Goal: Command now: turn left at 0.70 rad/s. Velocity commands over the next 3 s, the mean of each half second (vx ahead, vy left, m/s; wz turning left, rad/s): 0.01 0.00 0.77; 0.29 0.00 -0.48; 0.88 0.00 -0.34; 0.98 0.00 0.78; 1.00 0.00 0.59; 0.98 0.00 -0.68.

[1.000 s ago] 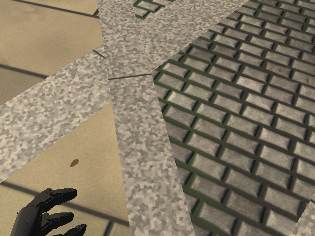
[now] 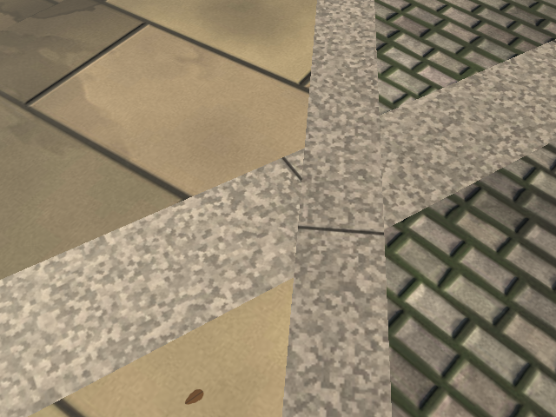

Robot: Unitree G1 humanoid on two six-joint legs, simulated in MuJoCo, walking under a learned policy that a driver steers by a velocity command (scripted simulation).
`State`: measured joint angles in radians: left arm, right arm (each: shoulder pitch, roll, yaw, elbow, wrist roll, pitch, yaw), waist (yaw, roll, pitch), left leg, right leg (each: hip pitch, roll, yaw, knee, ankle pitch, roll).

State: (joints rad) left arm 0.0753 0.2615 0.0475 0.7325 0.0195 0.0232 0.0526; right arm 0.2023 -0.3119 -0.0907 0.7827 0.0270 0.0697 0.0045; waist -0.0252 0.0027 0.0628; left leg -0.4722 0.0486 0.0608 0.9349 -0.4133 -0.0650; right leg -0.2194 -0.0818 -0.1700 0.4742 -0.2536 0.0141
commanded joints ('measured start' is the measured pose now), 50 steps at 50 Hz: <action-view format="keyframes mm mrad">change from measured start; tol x32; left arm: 1 -6 196 62 -36 -6 -4 3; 50 20 98 28 -186 -66 -66 -87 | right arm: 1 -83 -47 -8 -131 1 -10 23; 50 158 -92 -5 -81 -41 -182 -17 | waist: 1 55 -150 -136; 8 -44 334 -217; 34 -9 -233 -65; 50 -60 66 31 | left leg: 1 2 24 20 -129 27 12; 5 181 -19 70 -361 167 92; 7 495 193 -358 -533 826 261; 36 118 -149 -132 -238 -139 92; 41 797 273 -618 -739 -249 244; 50 565 210 -163 -805 114 196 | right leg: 1 157 -279 115 -107 444 -194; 6 25 -215 -15 174 270 -46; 8 -477 77 117 722 -464 93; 32 -79 -65 423 -32 425 -105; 38 -174 -103 734 -233 -548 -205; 41 -730 148 330 305 -253 -15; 50 -824 -48 271 752 139 7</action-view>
